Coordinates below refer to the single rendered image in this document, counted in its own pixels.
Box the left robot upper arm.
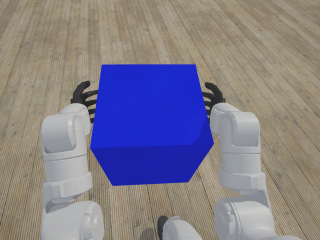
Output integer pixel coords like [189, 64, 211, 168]
[41, 200, 105, 240]

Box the robot right foot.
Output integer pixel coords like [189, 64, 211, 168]
[157, 215, 168, 240]

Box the robot right shin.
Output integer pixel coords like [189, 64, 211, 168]
[162, 216, 181, 240]

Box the right robot hand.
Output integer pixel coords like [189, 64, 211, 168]
[202, 82, 226, 124]

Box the right robot upper arm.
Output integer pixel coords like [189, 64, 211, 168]
[214, 196, 302, 240]

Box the carton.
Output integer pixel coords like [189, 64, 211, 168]
[90, 64, 214, 186]

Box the left robot forearm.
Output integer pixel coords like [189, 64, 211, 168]
[40, 103, 93, 240]

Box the left robot hand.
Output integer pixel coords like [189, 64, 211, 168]
[70, 80, 98, 124]

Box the right robot forearm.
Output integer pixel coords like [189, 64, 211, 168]
[210, 102, 275, 231]

